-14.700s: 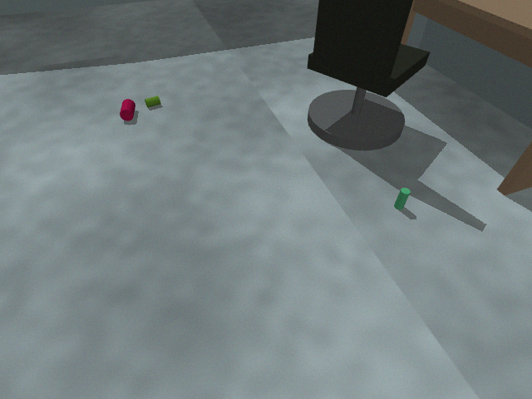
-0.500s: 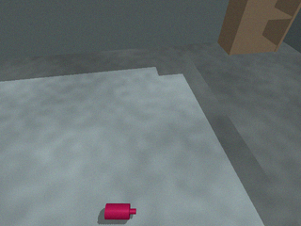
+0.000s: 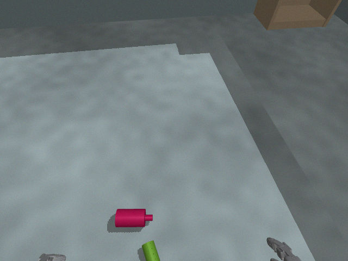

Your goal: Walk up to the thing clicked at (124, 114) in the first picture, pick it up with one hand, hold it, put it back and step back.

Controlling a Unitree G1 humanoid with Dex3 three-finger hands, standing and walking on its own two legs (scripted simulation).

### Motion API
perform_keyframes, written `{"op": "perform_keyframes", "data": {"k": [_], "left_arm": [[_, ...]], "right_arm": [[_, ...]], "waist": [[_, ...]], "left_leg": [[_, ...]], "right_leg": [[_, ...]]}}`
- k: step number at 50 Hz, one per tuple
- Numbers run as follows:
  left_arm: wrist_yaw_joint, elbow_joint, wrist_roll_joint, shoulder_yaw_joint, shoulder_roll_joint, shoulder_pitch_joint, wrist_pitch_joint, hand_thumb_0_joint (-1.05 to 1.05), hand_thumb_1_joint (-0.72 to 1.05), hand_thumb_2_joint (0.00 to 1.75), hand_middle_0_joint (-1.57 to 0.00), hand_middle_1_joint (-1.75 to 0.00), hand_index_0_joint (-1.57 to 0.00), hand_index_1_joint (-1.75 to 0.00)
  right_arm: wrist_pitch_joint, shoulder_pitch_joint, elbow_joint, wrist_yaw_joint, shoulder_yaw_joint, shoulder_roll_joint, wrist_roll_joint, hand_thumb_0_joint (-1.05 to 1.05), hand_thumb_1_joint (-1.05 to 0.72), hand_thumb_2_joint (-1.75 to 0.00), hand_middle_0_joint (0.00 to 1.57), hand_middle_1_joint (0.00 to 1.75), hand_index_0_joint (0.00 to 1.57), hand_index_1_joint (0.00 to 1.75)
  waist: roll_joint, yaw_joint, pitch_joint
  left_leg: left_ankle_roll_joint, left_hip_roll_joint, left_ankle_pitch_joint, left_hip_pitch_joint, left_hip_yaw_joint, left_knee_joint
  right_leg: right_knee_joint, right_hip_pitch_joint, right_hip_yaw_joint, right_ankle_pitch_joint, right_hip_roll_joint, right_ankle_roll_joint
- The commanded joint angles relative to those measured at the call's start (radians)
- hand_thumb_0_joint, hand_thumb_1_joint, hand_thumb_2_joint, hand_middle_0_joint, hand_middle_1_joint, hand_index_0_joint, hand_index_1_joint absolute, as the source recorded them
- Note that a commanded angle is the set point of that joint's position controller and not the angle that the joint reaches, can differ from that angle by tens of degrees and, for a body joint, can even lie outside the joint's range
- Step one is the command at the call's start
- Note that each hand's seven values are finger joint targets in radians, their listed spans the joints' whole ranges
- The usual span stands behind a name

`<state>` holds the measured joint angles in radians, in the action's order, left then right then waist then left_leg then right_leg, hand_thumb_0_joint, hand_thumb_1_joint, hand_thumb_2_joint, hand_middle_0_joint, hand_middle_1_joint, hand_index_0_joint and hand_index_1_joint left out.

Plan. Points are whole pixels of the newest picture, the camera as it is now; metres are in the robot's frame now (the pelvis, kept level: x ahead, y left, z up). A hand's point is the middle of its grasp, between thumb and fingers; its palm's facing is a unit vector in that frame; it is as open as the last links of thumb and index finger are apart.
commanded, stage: rise first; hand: left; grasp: from above
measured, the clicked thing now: (134, 217) +0.42 +0.17 -0.68
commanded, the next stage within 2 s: none
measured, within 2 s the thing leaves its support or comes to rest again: neither
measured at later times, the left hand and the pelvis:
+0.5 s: hand out of the picture +0.12 +0.26 -0.21, palm faces -0.26 -0.83 -0.50, open 14.1 cm; pelvis -0.01 +0.00 -0.07, yaw +0 degrees
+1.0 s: hand (94, 246) +0.26 +0.27 -0.41, palm faces -0.47 -0.35 -0.81, open 13.8 cm; pelvis -0.08 -0.01 -0.27, yaw -1 degrees
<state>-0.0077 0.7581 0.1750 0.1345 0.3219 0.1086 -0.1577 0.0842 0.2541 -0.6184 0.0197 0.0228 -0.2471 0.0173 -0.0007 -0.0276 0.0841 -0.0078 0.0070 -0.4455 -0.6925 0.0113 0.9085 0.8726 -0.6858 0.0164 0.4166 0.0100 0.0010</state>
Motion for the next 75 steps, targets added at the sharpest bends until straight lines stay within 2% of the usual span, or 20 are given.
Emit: {"op": "perform_keyframes", "data": {"k": [1, 6, 17, 21, 23, 28, 33, 41, 46, 51, 53, 55, 59, 62, 64, 67, 68, 73, 74, 75], "left_arm": [[0.008, -0.28, 0.017, 0.039, 0.183, 0.025, 0.027, 0.0, -0.59, 1.0, -0.08, -1.06, -0.07, -1.07], [0.007, -0.39, 0.042, 0.042, 0.191, 0.123, -0.013, 0.0, -0.58, 0.98, -0.08, -1.06, -0.08, -1.07], [0.025, -0.5, 0.083, 0.029, 0.164, 0.239, -0.056, 0.0, -0.55, 0.94, -0.08, -1.08, -0.09, -1.07], [0.031, -0.501, 0.123, 0.015, 0.184, 0.142, -0.026, 0.0, -0.56, 0.95, -0.08, -1.07, -0.09, -1.06], [0.032, -0.448, 0.159, 0.007, 0.187, 0.092, 0.005, 0.0, -0.58, 0.95, -0.09, -1.07, -0.09, -1.07], [0.049, -0.356, 0.274, -0.013, 0.203, -0.048, 0.11, 0.0, -0.54, 0.96, -0.07, -1.07, -0.08, -1.07], [0.1, -0.274, 0.394, 0.017, 0.288, -0.183, 0.195, 0.0, -0.56, 0.97, -0.1, -1.06, -0.11, -1.06], [0.163, -0.126, 0.555, 0.02, 0.388, -0.492, 0.275, 0.0, -0.53, 0.94, -0.15, -1.02, -0.15, -1.02], [0.189, -0.001, 0.643, 0.027, 0.459, -0.681, 0.315, 0.0, -0.49, 0.96, -0.14, -1.0, -0.14, -1.0], [0.201, 0.143, 0.717, 0.02, 0.49, -0.806, 0.362, 0.0, -0.45, 0.97, -0.1, -0.99, -0.11, -0.99], [0.216, 0.13, 0.744, 0.021, 0.525, -0.887, 0.387, 0.0, -0.45, 0.97, -0.12, -0.97, -0.12, -0.97], [0.227, 0.19, 0.771, 0.003, 0.506, -0.912, 0.401, 0.0, -0.46, 0.98, -0.09, -1.0, -0.1, -0.99], [0.269, 0.242, 0.842, 0.018, 0.553, -0.965, 0.424, 0.0, -0.5, 1.0, -0.08, -0.98, -0.08, -0.98], [0.305, 0.259, 0.887, -0.002, 0.54, -1.031, 0.429, 0.0, -0.52, 1.02, -0.06, -0.99, -0.06, -0.99], [0.325, 0.307, 0.919, 0.007, 0.556, -1.032, 0.424, 0.0, -0.52, 1.01, -0.06, -0.99, -0.07, -0.99], [0.35, 0.304, 0.953, -0.001, 0.571, -1.107, 0.425, 0.0, -0.54, 1.02, -0.07, -0.97, -0.06, -0.97], [0.355, 0.346, 0.962, -0.016, 0.544, -1.098, 0.424, 0.0, -0.54, 1.02, -0.07, -0.96, -0.06, -0.97], [0.377, 0.344, 1.0, -0.03, 0.557, -1.185, 0.424, 0.0, -0.53, 1.01, -0.07, -0.97, -0.07, -0.97], [0.383, 0.362, 1.006, -0.017, 0.577, -1.179, 0.423, 0.0, -0.53, 1.01, -0.07, -0.97, -0.07, -0.97], [0.386, 0.404, 1.015, -0.032, 0.551, -1.157, 0.421, 0.0, -0.53, 1.01, -0.07, -0.96, -0.07, -0.96]], "right_arm": [[0.069, -0.008, 0.15, 0.02, 0.065, -0.15, 0.002, 0.0, -0.91, -0.91, 0.2, 0.3, 0.2, 0.3], [0.077, -0.025, 0.176, 0.022, 0.065, -0.15, -0.003, 0.0, -0.92, -0.91, 0.2, 0.3, 0.2, 0.3], [0.106, -0.047, 0.232, 0.017, 0.056, -0.136, -0.006, 0.0, -0.9, -0.9, 0.2, 0.3, 0.2, 0.3], [0.12, -0.051, 0.227, 0.013, 0.057, -0.145, -0.006, 0.0, -0.9, -0.9, 0.2, 0.3, 0.2, 0.3], [0.13, -0.066, 0.218, 0.005, 0.057, -0.153, -0.006, 0.0, -0.91, -0.91, 0.2, 0.3, 0.2, 0.3], [0.158, -0.08, 0.185, -0.016, 0.062, -0.172, -0.006, 0.0, -0.89, -0.9, 0.2, 0.3, 0.2, 0.3], [0.17, -0.09, 0.131, -0.029, 0.079, -0.203, -0.001, 0.0, -0.93, -0.91, 0.2, 0.3, 0.2, 0.3], [0.149, -0.056, 0.046, -0.05, 0.095, -0.214, -0.011, 0.0, -0.95, -0.92, 0.2, 0.3, 0.2, 0.3], [0.125, -0.03, 0.01, -0.059, 0.106, -0.217, -0.024, 0.0, -0.9, -0.9, 0.2, 0.3, 0.2, 0.3], [0.097, -0.008, -0.018, -0.065, 0.102, -0.216, -0.035, 0.0, -0.86, -0.89, 0.2, 0.3, 0.2, 0.3], [0.086, -0.004, -0.017, -0.069, 0.099, -0.215, -0.041, 0.0, -0.86, -0.89, 0.2, 0.3, 0.2, 0.3], [0.076, 0.004, -0.03, -0.072, 0.096, -0.216, -0.046, 0.0, -0.87, -0.89, 0.2, 0.3, 0.2, 0.3], [0.047, 0.021, -0.048, -0.081, 0.092, -0.222, -0.059, 0.0, -0.87, -0.9, 0.2, 0.3, 0.2, 0.3], [0.022, 0.035, -0.059, -0.091, 0.087, -0.23, -0.071, 0.0, -0.89, -0.9, 0.2, 0.3, 0.2, 0.3], [0.009, 0.042, -0.068, -0.096, 0.084, -0.237, -0.076, 0.0, -0.9, -0.9, 0.2, 0.3, 0.2, 0.3], [-0.005, 0.045, -0.078, -0.102, 0.083, -0.237, -0.088, 0.0, -0.9, -0.9, 0.2, 0.3, 0.2, 0.3], [-0.006, 0.049, -0.081, -0.106, 0.081, -0.239, -0.091, 0.0, -0.9, -0.9, 0.2, 0.3, 0.2, 0.3], [-0.015, 0.053, -0.09, -0.114, 0.08, -0.248, -0.104, 0.0, -0.9, -0.9, 0.2, 0.3, 0.2, 0.3], [-0.017, 0.059, -0.09, -0.114, 0.081, -0.249, -0.105, 0.0, -0.91, -0.9, 0.2, 0.3, 0.2, 0.3], [-0.019, 0.065, -0.095, -0.116, 0.074, -0.246, -0.11, 0.0, -0.91, -0.9, 0.2, 0.3, 0.2, 0.3]], "waist": [[-0.054, -0.003, 0.272], [-0.095, -0.004, 0.287], [-0.078, -0.004, 0.305], [-0.086, -0.03, 0.304], [-0.087, -0.027, 0.284], [-0.099, -0.029, 0.366], [-0.11, -0.005, 0.501], [-0.065, -0.012, 0.665], [-0.056, -0.012, 0.712], [-0.03, -0.036, 0.676], [-0.056, -0.04, 0.703], [-0.064, -0.06, 0.673], [-0.106, -0.06, 0.677], [-0.145, -0.085, 0.68], [-0.18, -0.08, 0.67], [-0.204, -0.097, 0.676], [-0.217, -0.109, 0.653], [-0.27, -0.122, 0.677], [-0.242, -0.124, 0.672], [-0.231, -0.132, 0.65]], "left_leg": [[-0.003, -0.009, 0.306, 0.08, 0.002, -0.013], [0.003, 0.001, 0.33, 0.047, 0.02, 0.036], [-0.002, -0.008, 0.251, -0.112, 0.026, 0.159], [-0.003, -0.007, 0.218, -0.183, 0.033, 0.227], [0.0, -0.002, 0.168, -0.241, 0.055, 0.263], [0.005, -0.015, 0.069, -0.383, 0.052, 0.399], [0.002, -0.023, 0.081, -0.499, 0.042, 0.544], [-0.02, -0.038, 0.049, -0.716, 0.002, 0.772], [-0.024, -0.042, -0.048, -0.829, -0.011, 0.848], [-0.034, -0.046, -0.15, -0.954, -0.012, 0.918], [-0.033, -0.049, -0.163, -0.964, -0.01, 0.93], [-0.033, -0.047, -0.177, -0.977, -0.001, 0.951], [-0.032, -0.048, -0.148, -0.977, 0.004, 0.987], [-0.028, -0.044, -0.128, -0.962, 0.021, 1.003], [-0.021, -0.042, -0.107, -0.946, 0.028, 1.008], [-0.02, -0.039, -0.12, -0.94, 0.042, 1.02], [-0.017, -0.038, -0.123, -0.95, 0.047, 1.022], [-0.012, -0.034, -0.12, -0.934, 0.056, 1.042], [-0.015, -0.036, -0.133, -0.943, 0.056, 1.048], [-0.015, -0.037, -0.134, -0.953, 0.057, 1.052]], "right_leg": [[0.0, 0.053, 0.001, -0.245, 0.006, 0.025], [0.065, -0.028, 0.012, -0.221, 0.009, 0.03], [0.18, -0.142, 0.016, -0.168, 0.011, 0.032], [0.252, -0.24, 0.014, -0.145, 0.011, 0.033], [0.323, -0.346, 0.018, -0.081, 0.013, 0.037], [0.477, -0.509, 0.006, -0.021, 0.006, 0.038], [0.619, -0.636, 0.0, -0.034, 0.006, 0.04], [0.752, -0.736, -0.003, -0.032, 0.008, 0.034], [0.804, -0.796, 0.005, 0.068, 0.008, 0.032], [0.849, -0.883, 0.02, 0.179, 0.012, 0.029], [0.874, -0.896, 0.025, 0.196, 0.013, 0.031], [0.898, -0.954, 0.04, 0.205, 0.013, 0.032], [0.95, -1.012, 0.056, 0.17, 0.01, 0.037], [0.995, -1.076, 0.074, 0.145, 0.009, 0.04], [1.02, -1.111, 0.081, 0.128, 0.007, 0.042], [1.05, -1.153, 0.091, 0.134, 0.006, 0.045], [1.061, -1.175, 0.095, 0.137, 0.003, 0.043], [1.095, -1.225, 0.1, 0.129, -0.001, 0.043], [1.093, -1.221, 0.103, 0.138, 0.002, 0.043], [1.094, -1.228, 0.104, 0.14, 0.0, 0.041]]}}
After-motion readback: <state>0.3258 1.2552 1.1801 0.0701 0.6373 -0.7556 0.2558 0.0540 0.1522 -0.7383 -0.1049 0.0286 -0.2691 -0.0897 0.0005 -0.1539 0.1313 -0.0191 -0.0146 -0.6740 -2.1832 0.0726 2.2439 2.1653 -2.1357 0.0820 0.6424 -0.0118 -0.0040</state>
